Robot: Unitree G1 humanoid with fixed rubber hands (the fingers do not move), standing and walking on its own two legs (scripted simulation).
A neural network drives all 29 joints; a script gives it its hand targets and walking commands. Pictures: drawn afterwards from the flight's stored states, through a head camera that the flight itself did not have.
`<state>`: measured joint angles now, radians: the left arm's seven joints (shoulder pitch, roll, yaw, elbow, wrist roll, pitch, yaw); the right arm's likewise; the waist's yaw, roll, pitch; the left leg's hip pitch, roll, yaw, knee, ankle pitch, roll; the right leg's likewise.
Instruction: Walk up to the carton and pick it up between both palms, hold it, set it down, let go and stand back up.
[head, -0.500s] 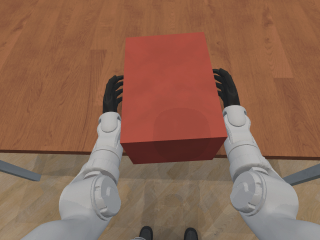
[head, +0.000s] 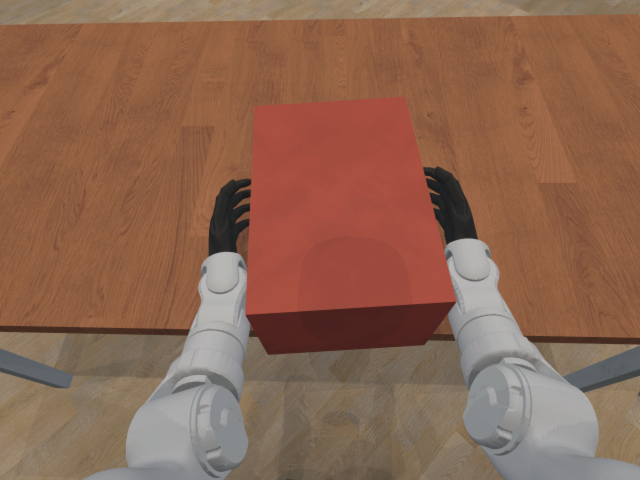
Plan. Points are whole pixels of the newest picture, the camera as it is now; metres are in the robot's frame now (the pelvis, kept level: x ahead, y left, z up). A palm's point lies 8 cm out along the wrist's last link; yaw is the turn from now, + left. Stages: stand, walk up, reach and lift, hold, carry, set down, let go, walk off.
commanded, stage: reach and lift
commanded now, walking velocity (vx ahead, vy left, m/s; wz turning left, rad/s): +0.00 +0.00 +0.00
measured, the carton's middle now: (337, 223) +0.43 +0.03 +0.02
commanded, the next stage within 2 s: none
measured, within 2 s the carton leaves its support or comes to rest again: leaves its support in 1.82 s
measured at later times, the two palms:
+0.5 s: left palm (226, 243) +0.39 +0.18 +0.02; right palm (456, 229) +0.43 -0.12 +0.03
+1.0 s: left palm (225, 245) +0.38 +0.18 +0.02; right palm (458, 229) +0.42 -0.12 +0.04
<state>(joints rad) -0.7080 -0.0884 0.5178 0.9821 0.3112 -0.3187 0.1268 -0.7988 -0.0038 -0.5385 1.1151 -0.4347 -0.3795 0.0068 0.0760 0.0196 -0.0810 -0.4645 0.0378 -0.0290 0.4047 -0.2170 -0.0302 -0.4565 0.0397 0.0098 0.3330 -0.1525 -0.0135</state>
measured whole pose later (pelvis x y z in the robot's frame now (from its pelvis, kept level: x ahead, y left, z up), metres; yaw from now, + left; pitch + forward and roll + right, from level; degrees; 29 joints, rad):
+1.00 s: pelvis +0.00 +0.00 +0.00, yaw +2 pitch +18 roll -1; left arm -0.70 -0.08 0.50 1.03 0.29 -0.40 0.13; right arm -0.77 -0.01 -0.52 1.14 -0.47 -0.47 -0.05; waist 0.05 0.01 -0.14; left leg -0.51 0.03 -0.05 0.40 -0.20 -0.03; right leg -0.49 0.03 -0.02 0.33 -0.15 -0.01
